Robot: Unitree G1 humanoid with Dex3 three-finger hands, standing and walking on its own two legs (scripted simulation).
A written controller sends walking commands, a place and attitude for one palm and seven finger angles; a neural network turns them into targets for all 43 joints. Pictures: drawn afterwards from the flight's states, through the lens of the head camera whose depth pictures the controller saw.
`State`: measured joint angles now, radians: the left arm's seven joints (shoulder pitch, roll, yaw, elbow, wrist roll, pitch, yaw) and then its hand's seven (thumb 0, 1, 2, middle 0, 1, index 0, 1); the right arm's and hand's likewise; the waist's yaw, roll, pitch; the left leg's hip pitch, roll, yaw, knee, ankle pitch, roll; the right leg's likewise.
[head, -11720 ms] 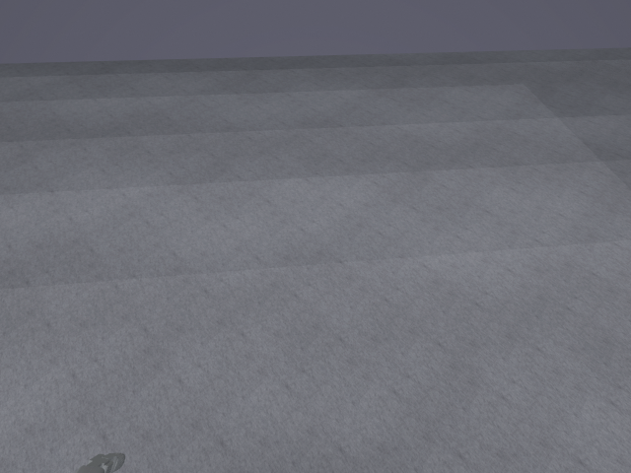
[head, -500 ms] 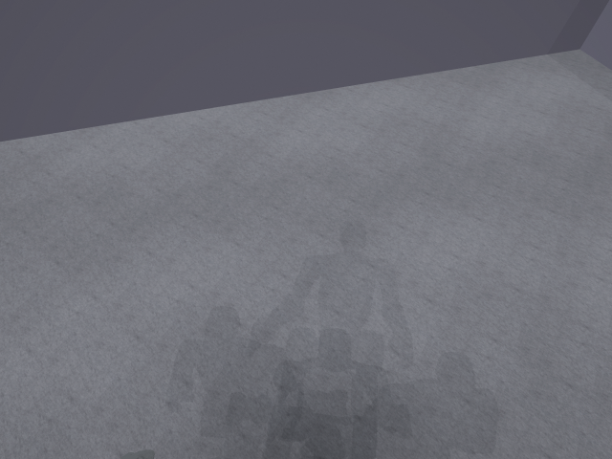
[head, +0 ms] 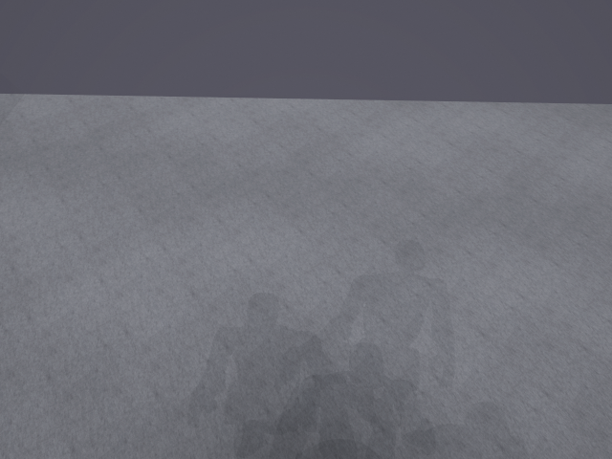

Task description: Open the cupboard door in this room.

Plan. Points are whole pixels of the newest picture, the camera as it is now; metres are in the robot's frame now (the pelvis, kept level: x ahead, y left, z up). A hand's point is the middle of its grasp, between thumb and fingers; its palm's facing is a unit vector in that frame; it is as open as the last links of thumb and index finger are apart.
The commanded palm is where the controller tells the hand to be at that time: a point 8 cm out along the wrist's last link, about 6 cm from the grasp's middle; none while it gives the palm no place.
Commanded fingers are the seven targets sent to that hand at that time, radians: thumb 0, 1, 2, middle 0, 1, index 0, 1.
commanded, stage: turn or walk to find it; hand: left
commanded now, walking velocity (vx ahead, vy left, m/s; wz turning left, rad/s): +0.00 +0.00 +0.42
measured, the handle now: out of the picture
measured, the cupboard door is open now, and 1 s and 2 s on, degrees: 0 0 0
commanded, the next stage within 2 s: none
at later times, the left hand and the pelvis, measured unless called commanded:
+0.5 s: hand out of the picture +0.04 +0.20 -0.14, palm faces +0.19 -0.94 -0.27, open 7.4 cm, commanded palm none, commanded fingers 0.00 0.90 0.90 -0.20 -0.30 -0.20 -0.30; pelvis -0.03 -0.02 +0.00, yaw +10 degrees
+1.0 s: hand out of the picture -0.15 +0.19 -0.18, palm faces +0.47 -0.85 -0.25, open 7.4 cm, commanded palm none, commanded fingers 0.00 0.90 0.90 -0.20 -0.30 -0.20 -0.30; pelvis -0.08 -0.01 +0.00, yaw +25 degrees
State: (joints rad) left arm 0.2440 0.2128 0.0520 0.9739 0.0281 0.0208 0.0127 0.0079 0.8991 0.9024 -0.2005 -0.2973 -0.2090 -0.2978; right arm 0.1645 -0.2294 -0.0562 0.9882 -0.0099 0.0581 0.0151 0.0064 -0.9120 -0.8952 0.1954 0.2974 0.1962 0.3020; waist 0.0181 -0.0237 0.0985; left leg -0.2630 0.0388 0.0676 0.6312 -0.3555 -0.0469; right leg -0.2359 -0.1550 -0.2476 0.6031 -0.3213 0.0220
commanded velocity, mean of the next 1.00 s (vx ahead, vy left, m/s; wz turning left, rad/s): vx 0.00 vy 0.00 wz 0.42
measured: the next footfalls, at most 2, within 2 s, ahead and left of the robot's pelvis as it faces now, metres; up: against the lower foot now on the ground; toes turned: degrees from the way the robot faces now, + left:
left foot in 0.02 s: +0.04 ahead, +0.12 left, +0.00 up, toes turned +5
right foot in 0.48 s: +0.03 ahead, -0.12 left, +0.00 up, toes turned +7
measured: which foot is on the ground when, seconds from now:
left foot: up 0.00-0.00, down 0.02-0.50, up 0.52-0.94, down 0.96-1.00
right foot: down 0.00-0.02, up 0.04-0.46, down 0.48-0.96, up 0.98-1.00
